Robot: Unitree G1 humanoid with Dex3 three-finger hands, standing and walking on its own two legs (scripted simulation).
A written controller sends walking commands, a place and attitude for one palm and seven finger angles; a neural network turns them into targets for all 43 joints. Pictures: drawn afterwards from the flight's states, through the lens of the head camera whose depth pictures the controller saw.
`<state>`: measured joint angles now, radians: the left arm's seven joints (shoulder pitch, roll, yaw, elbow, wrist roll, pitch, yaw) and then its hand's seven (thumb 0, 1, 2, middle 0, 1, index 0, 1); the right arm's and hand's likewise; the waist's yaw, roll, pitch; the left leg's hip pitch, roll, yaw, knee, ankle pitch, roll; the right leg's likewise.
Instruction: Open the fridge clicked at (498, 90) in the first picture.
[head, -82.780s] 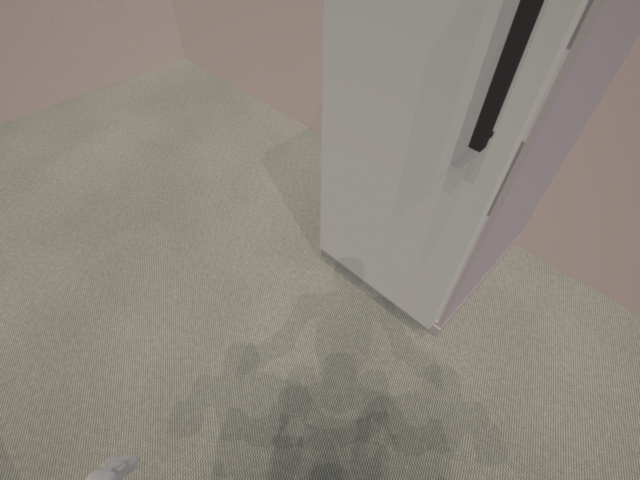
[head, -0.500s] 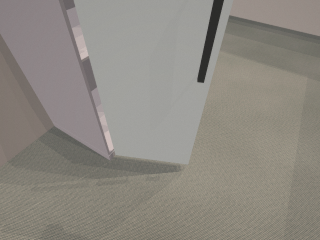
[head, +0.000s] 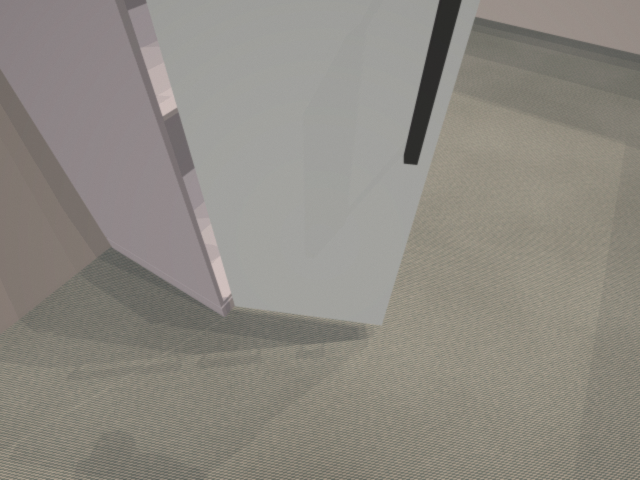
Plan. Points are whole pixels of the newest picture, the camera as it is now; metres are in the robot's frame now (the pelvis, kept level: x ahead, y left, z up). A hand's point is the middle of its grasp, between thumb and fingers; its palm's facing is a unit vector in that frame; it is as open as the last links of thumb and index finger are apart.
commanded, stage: look to check the result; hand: right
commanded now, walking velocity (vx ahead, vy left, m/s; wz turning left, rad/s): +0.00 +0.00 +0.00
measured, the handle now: (440, 28) +0.66 -0.12 +0.25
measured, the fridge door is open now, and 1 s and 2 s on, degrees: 66 66 66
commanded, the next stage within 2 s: stand and wait in 0.14 s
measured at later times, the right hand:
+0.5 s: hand out of the picture +0.09 -0.23 -0.16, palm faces -0.03 +0.96 -0.29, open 7.4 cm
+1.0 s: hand out of the picture +0.07 -0.23 -0.16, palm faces -0.03 +0.95 -0.30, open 7.4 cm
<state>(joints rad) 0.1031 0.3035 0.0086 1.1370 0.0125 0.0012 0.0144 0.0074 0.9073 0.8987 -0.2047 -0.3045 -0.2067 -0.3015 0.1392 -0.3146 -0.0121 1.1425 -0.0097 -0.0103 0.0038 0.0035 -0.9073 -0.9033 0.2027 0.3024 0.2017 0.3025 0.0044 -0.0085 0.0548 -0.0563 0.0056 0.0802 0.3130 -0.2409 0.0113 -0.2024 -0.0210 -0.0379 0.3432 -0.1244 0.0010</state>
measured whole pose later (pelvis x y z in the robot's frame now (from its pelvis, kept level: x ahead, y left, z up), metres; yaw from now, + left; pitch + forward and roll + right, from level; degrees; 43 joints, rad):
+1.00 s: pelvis +0.02 +0.00 +0.00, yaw +1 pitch -1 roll +0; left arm 0.12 0.29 0.00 1.15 0.01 0.00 0.02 0.01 0.91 0.90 -0.21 -0.30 -0.21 -0.30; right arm 0.15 -0.30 -0.01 1.14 -0.01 -0.01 0.00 0.00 -0.91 -0.90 0.20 0.30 0.20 0.30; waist 0.01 0.00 0.04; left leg -0.01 0.01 0.06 0.28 -0.25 0.01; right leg -0.15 -0.02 -0.06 0.32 -0.14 0.01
